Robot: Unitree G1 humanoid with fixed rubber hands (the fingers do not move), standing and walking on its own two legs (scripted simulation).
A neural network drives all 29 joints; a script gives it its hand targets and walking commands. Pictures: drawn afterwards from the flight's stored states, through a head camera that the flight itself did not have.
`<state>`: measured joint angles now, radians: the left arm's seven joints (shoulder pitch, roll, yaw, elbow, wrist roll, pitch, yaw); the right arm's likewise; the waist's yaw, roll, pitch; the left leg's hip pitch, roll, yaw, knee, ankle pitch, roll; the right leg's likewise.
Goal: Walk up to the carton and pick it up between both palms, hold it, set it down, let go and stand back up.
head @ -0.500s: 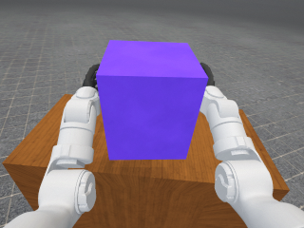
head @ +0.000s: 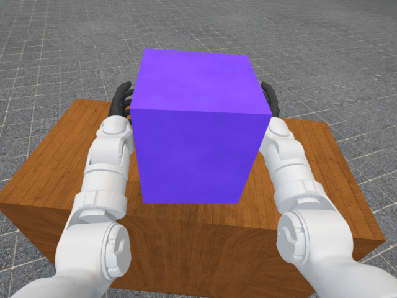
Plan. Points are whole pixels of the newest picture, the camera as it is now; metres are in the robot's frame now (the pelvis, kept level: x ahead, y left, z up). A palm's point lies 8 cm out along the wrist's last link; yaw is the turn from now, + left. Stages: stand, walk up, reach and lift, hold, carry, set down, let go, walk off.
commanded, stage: set down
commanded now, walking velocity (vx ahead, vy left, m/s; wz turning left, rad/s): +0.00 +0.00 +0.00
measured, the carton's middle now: (194, 130) +0.41 +0.02 +0.15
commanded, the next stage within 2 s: none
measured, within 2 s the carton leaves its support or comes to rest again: neither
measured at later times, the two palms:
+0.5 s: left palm (122, 128) +0.40 +0.17 +0.16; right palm (265, 128) +0.42 -0.13 +0.16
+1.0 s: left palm (134, 131) +0.42 +0.15 +0.14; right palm (268, 128) +0.44 -0.15 +0.15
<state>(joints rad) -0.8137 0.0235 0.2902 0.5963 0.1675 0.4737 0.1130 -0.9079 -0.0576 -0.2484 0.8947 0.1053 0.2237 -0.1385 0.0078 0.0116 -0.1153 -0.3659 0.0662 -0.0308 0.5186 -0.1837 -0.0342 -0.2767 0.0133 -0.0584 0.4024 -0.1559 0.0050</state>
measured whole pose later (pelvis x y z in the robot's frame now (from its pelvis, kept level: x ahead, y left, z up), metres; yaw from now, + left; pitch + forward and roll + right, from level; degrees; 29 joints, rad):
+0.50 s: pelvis +0.00 +0.00 +0.00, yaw +0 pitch +2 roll -3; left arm -0.78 0.00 0.29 0.62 0.17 0.43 0.14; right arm -0.89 -0.07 -0.23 1.00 0.11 0.13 -0.11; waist 0.01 0.01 -0.11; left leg -0.37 0.07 -0.03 0.52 -0.19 -0.03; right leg -0.27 0.01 -0.06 0.40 -0.16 0.01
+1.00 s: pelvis +0.02 +0.00 +0.00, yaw +0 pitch +4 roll -2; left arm -0.76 -0.04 0.29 0.69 0.17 0.33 0.18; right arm -0.89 -0.11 -0.23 1.07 0.08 0.05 -0.05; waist 0.01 0.01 -0.11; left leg -0.37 0.07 -0.03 0.51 -0.21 -0.03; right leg -0.28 0.01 -0.06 0.39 -0.18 0.01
